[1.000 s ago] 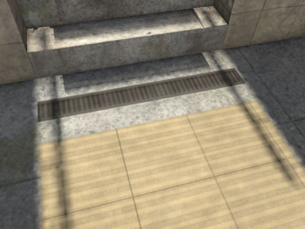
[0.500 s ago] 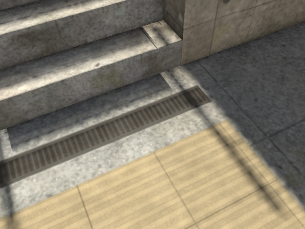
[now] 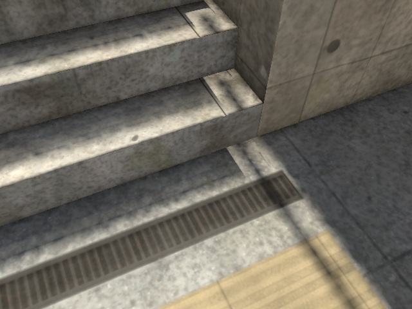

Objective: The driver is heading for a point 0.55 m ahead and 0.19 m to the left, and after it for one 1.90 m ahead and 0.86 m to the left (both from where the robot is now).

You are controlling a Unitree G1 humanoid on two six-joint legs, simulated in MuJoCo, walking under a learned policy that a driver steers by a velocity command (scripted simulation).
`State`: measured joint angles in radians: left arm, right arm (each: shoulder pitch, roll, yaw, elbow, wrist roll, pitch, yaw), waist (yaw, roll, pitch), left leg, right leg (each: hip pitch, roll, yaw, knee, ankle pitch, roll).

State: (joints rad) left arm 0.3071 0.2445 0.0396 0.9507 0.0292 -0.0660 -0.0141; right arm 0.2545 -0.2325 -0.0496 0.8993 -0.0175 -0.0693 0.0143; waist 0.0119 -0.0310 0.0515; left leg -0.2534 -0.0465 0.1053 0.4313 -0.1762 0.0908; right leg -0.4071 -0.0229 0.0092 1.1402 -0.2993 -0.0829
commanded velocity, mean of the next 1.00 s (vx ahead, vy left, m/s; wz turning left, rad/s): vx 0.47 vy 0.00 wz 0.30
